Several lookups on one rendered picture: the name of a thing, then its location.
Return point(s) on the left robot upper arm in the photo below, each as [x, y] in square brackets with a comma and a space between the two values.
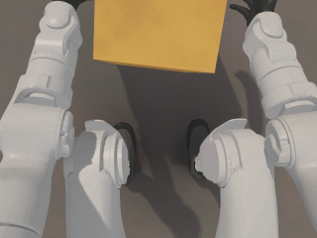
[33, 138]

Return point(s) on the left robot shin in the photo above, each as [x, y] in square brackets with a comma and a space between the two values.
[90, 125]

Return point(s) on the robot right hand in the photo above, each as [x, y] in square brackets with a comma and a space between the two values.
[256, 7]

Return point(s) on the left robot forearm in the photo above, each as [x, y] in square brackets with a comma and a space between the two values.
[52, 63]

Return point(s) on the left robot thigh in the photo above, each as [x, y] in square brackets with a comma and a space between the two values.
[92, 190]

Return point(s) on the robot left hand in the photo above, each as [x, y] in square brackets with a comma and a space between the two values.
[74, 3]

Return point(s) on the carton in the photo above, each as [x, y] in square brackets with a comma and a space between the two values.
[174, 35]

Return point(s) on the right robot upper arm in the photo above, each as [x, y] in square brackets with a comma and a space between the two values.
[291, 142]

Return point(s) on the right robot forearm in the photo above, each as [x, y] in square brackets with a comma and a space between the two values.
[279, 75]

